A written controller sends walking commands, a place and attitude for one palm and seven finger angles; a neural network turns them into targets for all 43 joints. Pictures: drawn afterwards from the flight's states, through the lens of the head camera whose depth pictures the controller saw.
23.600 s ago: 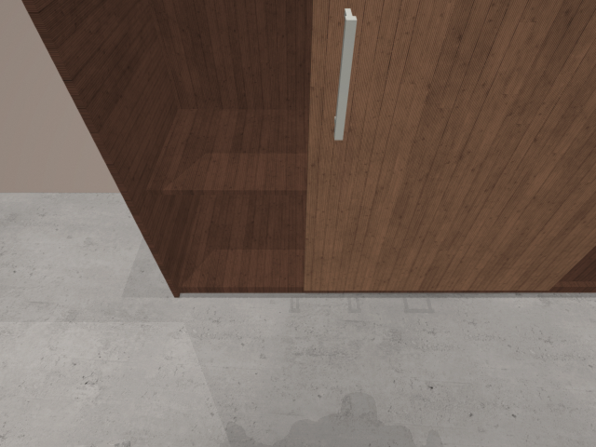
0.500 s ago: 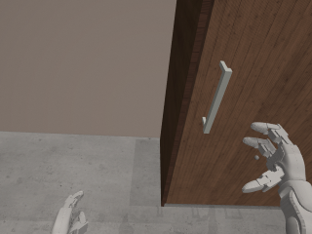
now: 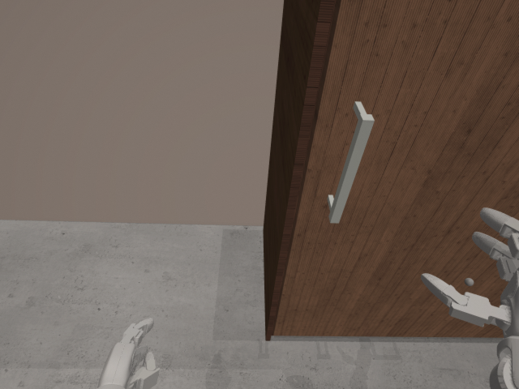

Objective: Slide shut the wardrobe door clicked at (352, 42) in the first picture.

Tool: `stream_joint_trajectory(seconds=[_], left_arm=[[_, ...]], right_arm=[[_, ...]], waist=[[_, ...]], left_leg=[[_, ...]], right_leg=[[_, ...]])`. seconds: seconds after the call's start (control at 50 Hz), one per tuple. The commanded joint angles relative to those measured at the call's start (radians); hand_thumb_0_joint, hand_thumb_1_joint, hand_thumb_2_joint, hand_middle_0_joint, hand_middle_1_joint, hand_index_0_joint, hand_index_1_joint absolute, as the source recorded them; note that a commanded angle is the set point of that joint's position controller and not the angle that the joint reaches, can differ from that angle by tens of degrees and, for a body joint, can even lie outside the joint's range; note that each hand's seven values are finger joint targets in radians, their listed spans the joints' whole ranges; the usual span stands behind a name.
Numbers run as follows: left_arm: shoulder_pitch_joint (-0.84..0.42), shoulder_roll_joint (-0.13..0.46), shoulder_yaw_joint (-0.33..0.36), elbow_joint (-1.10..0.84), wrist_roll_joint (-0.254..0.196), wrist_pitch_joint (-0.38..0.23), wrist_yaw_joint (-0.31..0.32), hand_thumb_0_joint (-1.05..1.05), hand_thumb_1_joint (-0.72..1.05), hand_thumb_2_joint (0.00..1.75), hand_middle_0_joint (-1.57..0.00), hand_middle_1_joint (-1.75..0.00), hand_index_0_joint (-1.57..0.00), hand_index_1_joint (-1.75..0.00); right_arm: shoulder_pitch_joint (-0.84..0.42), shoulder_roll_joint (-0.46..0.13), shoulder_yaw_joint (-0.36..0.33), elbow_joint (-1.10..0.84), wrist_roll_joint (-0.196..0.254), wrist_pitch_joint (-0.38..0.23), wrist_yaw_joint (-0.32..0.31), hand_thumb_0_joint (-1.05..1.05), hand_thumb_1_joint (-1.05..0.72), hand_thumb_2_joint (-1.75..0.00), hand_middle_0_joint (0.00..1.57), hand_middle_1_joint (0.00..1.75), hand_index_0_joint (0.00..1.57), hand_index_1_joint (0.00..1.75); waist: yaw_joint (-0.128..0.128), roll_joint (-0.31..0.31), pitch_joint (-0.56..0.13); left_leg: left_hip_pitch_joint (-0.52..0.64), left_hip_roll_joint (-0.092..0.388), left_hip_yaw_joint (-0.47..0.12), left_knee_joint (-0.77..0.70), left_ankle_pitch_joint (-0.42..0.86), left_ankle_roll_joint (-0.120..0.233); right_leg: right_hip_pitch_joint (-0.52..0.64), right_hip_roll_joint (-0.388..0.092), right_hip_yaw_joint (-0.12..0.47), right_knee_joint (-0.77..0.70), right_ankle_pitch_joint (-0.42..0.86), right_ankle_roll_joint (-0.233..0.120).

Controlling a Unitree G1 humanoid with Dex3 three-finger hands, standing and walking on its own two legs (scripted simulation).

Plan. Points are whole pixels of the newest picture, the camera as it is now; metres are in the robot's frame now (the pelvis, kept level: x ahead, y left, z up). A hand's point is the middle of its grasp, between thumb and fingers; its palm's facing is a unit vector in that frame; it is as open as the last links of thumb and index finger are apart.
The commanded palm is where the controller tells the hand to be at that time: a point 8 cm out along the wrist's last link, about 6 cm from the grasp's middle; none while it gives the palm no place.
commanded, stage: draw the hand back to the body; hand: right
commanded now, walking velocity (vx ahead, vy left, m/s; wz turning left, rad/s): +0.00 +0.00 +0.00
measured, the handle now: (345, 168) +0.46 -0.15 +0.12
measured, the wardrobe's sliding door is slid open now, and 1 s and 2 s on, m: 0.00 0.00 0.00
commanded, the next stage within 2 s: step back with the hand held close in 0.66 s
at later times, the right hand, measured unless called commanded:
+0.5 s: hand (508, 301) +0.19 -0.28 +0.15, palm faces +0.51 +0.80 -0.32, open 7.6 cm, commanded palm +0.14 -0.31 +0.17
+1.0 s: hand (499, 305) +0.19 -0.27 +0.15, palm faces +0.43 +0.81 -0.41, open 7.4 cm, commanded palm +0.13 -0.31 +0.17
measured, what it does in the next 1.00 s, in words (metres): stands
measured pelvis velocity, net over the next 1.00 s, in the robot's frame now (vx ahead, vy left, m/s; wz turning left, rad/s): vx -0.02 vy -0.01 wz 0.01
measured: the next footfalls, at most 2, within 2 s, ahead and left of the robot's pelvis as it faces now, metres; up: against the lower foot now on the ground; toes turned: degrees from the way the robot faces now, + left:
none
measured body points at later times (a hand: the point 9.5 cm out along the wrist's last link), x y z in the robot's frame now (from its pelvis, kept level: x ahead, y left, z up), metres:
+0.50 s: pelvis +0.00 -0.01 +0.00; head -0.03 +0.01 +0.45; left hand +0.19 +0.21 -0.08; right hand +0.15 -0.32 +0.17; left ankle +0.00 +0.12 -0.74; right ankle +0.00 -0.11 -0.74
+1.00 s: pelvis -0.02 -0.01 -0.01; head -0.02 +0.00 +0.44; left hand +0.16 +0.23 -0.09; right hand +0.16 -0.31 +0.17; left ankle +0.00 +0.12 -0.74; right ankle +0.00 -0.11 -0.74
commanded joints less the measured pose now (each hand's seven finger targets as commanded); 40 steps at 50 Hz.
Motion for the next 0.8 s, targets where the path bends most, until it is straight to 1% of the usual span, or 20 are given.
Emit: stream_joint_trajectory(seconds=[0.0,0.02,0.06,0.1,0.22,0.24,0.26,0.32,0.34,0.4,0.42,0.46,0.5,0.54,0.58,0.66,0.7,0.74,0.76,0.78], left_arm=[[-0.137,0.118,0.047,-0.171,-0.004,-0.049,0.001,0.00,0.90,0.90,-0.20,-0.30,-0.20,-0.30],[-0.137,0.118,0.051,-0.175,-0.007,-0.045,0.000,0.00,0.90,0.90,-0.20,-0.30,-0.20,-0.30],[-0.133,0.120,0.052,-0.178,-0.004,-0.041,-0.001,0.00,0.90,0.90,-0.20,-0.30,-0.20,-0.30],[-0.131,0.117,0.052,-0.178,-0.005,-0.039,-0.002,0.00,0.90,0.90,-0.20,-0.30,-0.20,-0.30],[-0.129,0.115,0.056,-0.182,-0.004,-0.039,-0.003,0.00,0.90,0.90,-0.20,-0.30,-0.20,-0.30],[-0.128,0.116,0.057,-0.183,-0.003,-0.040,-0.003,0.00,0.90,0.90,-0.20,-0.30,-0.20,-0.30],[-0.126,0.114,0.057,-0.181,-0.003,-0.039,-0.003,0.00,0.90,0.90,-0.20,-0.30,-0.20,-0.30],[-0.125,0.116,0.056,-0.177,-0.006,-0.040,0.000,0.00,0.90,0.90,-0.20,-0.30,-0.20,-0.30],[-0.125,0.117,0.056,-0.175,-0.006,-0.041,0.000,0.00,0.90,0.90,-0.20,-0.30,-0.20,-0.30],[-0.128,0.117,0.058,-0.175,-0.006,-0.044,0.005,0.00,0.90,0.90,-0.20,-0.30,-0.20,-0.30],[-0.132,0.116,0.058,-0.175,-0.005,-0.045,0.006,0.00,0.90,0.90,-0.20,-0.30,-0.20,-0.30],[-0.132,0.114,0.056,-0.174,-0.005,-0.046,0.006,0.00,0.90,0.90,-0.20,-0.30,-0.20,-0.30],[-0.133,0.111,0.053,-0.173,-0.004,-0.049,0.005,0.00,0.90,0.90,-0.20,-0.30,-0.20,-0.30],[-0.132,0.111,0.055,-0.172,-0.003,-0.050,0.005,0.00,0.90,0.90,-0.20,-0.30,-0.20,-0.30],[-0.131,0.111,0.054,-0.172,-0.003,-0.051,0.003,0.00,0.90,0.90,-0.20,-0.30,-0.20,-0.30],[-0.132,0.109,0.055,-0.175,-0.004,-0.053,0.004,0.00,0.90,0.90,-0.20,-0.30,-0.20,-0.30],[-0.130,0.107,0.055,-0.175,-0.005,-0.055,0.004,0.00,0.90,0.90,-0.20,-0.30,-0.20,-0.30],[-0.133,0.108,0.057,-0.174,-0.006,-0.054,0.005,0.00,0.90,0.90,-0.20,-0.30,-0.20,-0.30],[-0.134,0.111,0.059,-0.174,-0.006,-0.056,0.006,0.00,0.90,0.90,-0.20,-0.30,-0.20,-0.30],[-0.122,0.111,0.036,-0.223,-0.024,-0.037,-0.003,0.00,0.90,0.90,-0.20,-0.30,-0.20,-0.30]], right_arm=[[-0.075,-0.179,-0.116,-0.245,-0.002,-0.065,-0.009,0.00,-0.43,-0.67,0.22,0.58,0.22,0.58],[-0.063,-0.182,-0.124,-0.257,0.000,-0.066,-0.008,0.00,-0.47,-0.69,0.22,0.55,0.22,0.55],[-0.059,-0.192,-0.139,-0.285,-0.001,-0.068,-0.009,0.00,-0.54,-0.73,0.21,0.51,0.21,0.51],[-0.032,-0.192,-0.147,-0.295,-0.001,-0.069,-0.009,0.00,-0.61,-0.76,0.21,0.47,0.21,0.47],[0.029,-0.201,-0.175,-0.333,0.003,-0.075,-0.011,0.00,-0.83,-0.87,0.20,0.34,0.20,0.34],[0.035,-0.210,-0.185,-0.343,0.002,-0.076,-0.013,0.00,-0.86,-0.88,0.20,0.32,0.20,0.32],[0.050,-0.207,-0.188,-0.341,0.003,-0.076,-0.013,0.00,-0.90,-0.90,0.20,0.30,0.20,0.30],[0.014,-0.188,-0.161,-0.335,0.000,-0.075,-0.014,0.00,-0.90,-0.90,0.20,0.30,0.20,0.30],[0.007,-0.187,-0.160,-0.324,0.000,-0.076,-0.015,0.00,-0.90,-0.90,0.20,0.30,0.20,0.30],[-0.008,-0.198,-0.167,-0.332,-0.002,-0.082,-0.019,0.00,-0.90,-0.90,0.20,0.30,0.20,0.30],[-0.001,-0.198,-0.169,-0.334,-0.002,-0.084,-0.020,0.00,-0.90,-0.90,0.20,0.30,0.20,0.30],[0.003,-0.193,-0.166,-0.335,-0.003,-0.086,-0.020,0.00,-0.90,-0.90,0.20,0.30,0.20,0.30],[0.005,-0.196,-0.167,-0.330,-0.002,-0.087,-0.020,0.00,-0.90,-0.90,0.20,0.30,0.20,0.30],[0.017,-0.199,-0.174,-0.331,-0.001,-0.090,-0.019,0.00,-0.90,-0.90,0.20,0.30,0.20,0.30],[0.015,-0.207,-0.182,-0.336,-0.001,-0.090,-0.018,0.00,-0.90,-0.90,0.20,0.30,0.20,0.30],[0.022,-0.205,-0.183,-0.326,0.002,-0.094,-0.018,0.00,-0.90,-0.90,0.20,0.30,0.20,0.30],[0.028,-0.203,-0.184,-0.318,0.001,-0.098,-0.018,0.00,-0.90,-0.90,0.20,0.30,0.20,0.30],[0.026,-0.198,-0.176,-0.310,0.004,-0.099,-0.016,0.00,-0.90,-0.90,0.20,0.30,0.20,0.30],[-0.017,-0.217,-0.191,-0.341,0.002,-0.105,-0.019,0.00,-0.90,-0.90,0.20,0.30,0.20,0.30],[-0.193,-0.387,-0.336,-0.400,-0.011,-0.150,-0.028,0.00,-0.90,-0.90,0.20,0.30,0.20,0.30]], waist=[[-0.005,-0.004,-0.084],[-0.005,0.006,-0.083],[-0.006,-0.024,-0.096],[-0.007,-0.038,-0.090],[-0.009,-0.012,-0.086],[-0.012,-0.027,-0.092],[-0.012,-0.023,-0.090],[-0.002,-0.043,-0.056],[-0.001,-0.020,-0.045],[-0.003,-0.013,-0.059],[-0.006,-0.027,-0.069],[-0.007,-0.026,-0.072],[-0.008,-0.040,-0.052],[-0.009,-0.016,-0.060],[-0.011,-0.046,-0.058],[-0.011,-0.018,-0.050],[-0.011,-0.031,-0.039],[-0.008,-0.001,-0.034],[-0.007,-0.016,-0.057],[0.028,-0.078,0.031]], left_leg=[[0.021,-0.020,-0.013,-0.048,0.151,0.005],[0.016,-0.021,-0.012,-0.048,0.148,0.003],[0.025,-0.019,-0.013,-0.044,0.155,0.005],[0.020,-0.020,-0.013,-0.044,0.156,0.006],[0.020,-0.020,-0.009,-0.041,0.159,0.003],[0.021,-0.018,-0.011,-0.041,0.163,0.003],[0.020,-0.019,-0.010,-0.041,0.166,0.004],[-0.006,-0.018,-0.010,-0.050,0.120,0.003],[-0.012,-0.019,-0.009,-0.055,0.099,0.002],[-0.007,-0.018,-0.009,-0.055,0.082,0.003],[-0.004,-0.019,-0.011,-0.057,0.084,0.004],[0.003,-0.019,-0.010,-0.055,0.089,0.004],[-0.001,-0.017,-0.013,-0.061,0.072,0.005],[0.008,-0.019,-0.011,-0.059,0.087,0.005],[0.010,-0.020,-0.012,-0.061,0.087,0.007],[0.002,-0.020,-0.012,-0.065,0.062,0.004],[-0.004,-0.017,-0.014,-0.070,0.046,0.004],[-0.013,-0.018,-0.017,-0.078,0.030,0.002],[-0.003,-0.018,-0.019,-0.076,0.038,0.003],[-0.100,0.025,-0.086,-0.106,0.025,0.003]], right_leg=[[-0.025,0.002,0.021,-0.071,0.204,0.000],[-0.024,0.000,0.019,-0.070,0.203,0.001],[-0.026,0.002,0.020,-0.068,0.213,0.002],[-0.022,0.000,0.021,-0.066,0.223,0.005],[-0.031,-0.002,0.023,-0.061,0.227,0.005],[-0.031,0.000,0.020,-0.057,0.228,0.004],[-0.030,-0.001,0.021,-0.056,0.233,0.005],[-0.038,-0.001,0.023,-0.064,0.191,0.006],[-0.045,-0.001,0.025,-0.066,0.167,0.005],[-0.039,0.001,0.028,-0.070,0.149,0.003],[-0.030,0.003,0.025,-0.069,0.150,0.001],[-0.033,0.004,0.027,-0.070,0.155,0.002],[-0.044,0.005,0.029,-0.074,0.134,0.004],[-0.043,0.005,0.028,-0.071,0.147,0.003],[-0.044,0.006,0.029,-0.071,0.149,0.007],[-0.050,0.004,0.027,-0.075,0.119,0.005],[-0.054,0.005,0.024,-0.076,0.103,0.005],[-0.051,0.004,0.024,-0.076,0.089,0.001],[-0.044,0.006,0.023,-0.073,0.096,0.001],[-0.142,-0.012,0.028,-0.047,-0.017,-0.008]])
